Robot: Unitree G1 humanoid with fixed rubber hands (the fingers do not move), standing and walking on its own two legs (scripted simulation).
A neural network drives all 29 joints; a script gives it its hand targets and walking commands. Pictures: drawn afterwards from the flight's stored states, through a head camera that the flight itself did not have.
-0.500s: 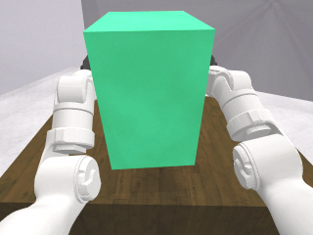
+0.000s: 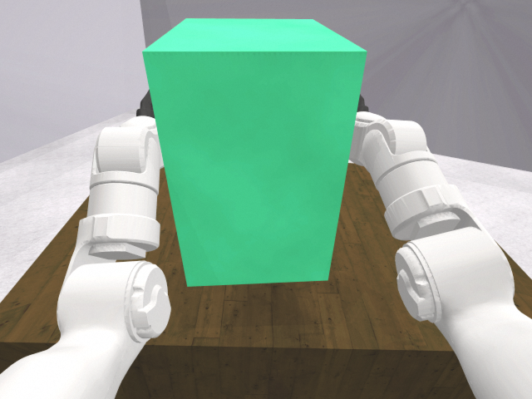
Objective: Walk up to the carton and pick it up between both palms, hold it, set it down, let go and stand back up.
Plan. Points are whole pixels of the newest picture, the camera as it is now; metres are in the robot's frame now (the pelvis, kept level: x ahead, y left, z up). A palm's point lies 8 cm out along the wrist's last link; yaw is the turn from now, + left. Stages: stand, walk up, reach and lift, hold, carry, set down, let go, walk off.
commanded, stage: hold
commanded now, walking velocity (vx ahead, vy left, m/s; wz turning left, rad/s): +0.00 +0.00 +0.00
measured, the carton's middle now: (254, 144) +0.38 +0.01 +0.29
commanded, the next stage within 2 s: none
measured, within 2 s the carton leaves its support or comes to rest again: neither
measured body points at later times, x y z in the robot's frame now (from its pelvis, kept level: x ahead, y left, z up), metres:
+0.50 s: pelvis +0.00 +0.00 +0.00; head -0.08 +0.02 +0.44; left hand +0.40 +0.15 +0.30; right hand +0.40 -0.13 +0.32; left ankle +0.06 +0.13 -0.74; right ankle -0.04 -0.10 -0.74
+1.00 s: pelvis +0.00 +0.00 +0.00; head -0.08 +0.02 +0.44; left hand +0.40 +0.15 +0.30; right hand +0.39 -0.13 +0.31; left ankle +0.06 +0.13 -0.74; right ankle -0.04 -0.10 -0.74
